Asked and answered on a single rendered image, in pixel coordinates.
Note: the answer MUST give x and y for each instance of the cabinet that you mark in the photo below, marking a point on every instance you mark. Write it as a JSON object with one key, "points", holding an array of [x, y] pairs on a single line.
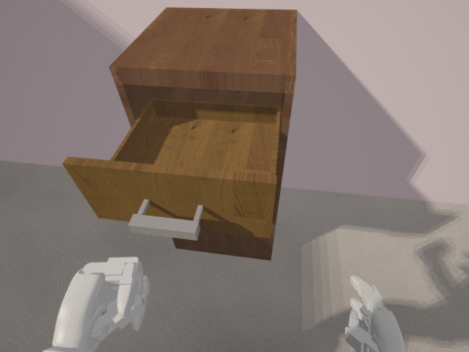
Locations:
{"points": [[245, 56]]}

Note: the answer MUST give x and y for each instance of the handle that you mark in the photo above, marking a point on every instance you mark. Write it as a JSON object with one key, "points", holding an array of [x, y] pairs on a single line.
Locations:
{"points": [[166, 227]]}

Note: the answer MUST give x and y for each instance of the right robot hand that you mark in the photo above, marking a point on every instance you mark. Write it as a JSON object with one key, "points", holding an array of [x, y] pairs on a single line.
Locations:
{"points": [[379, 323]]}

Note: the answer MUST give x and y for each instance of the drawer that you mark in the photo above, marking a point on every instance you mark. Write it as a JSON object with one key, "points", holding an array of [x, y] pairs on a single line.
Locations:
{"points": [[183, 153]]}

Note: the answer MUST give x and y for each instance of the left robot hand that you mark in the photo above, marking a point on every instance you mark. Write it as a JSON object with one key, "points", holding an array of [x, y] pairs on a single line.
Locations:
{"points": [[116, 286]]}

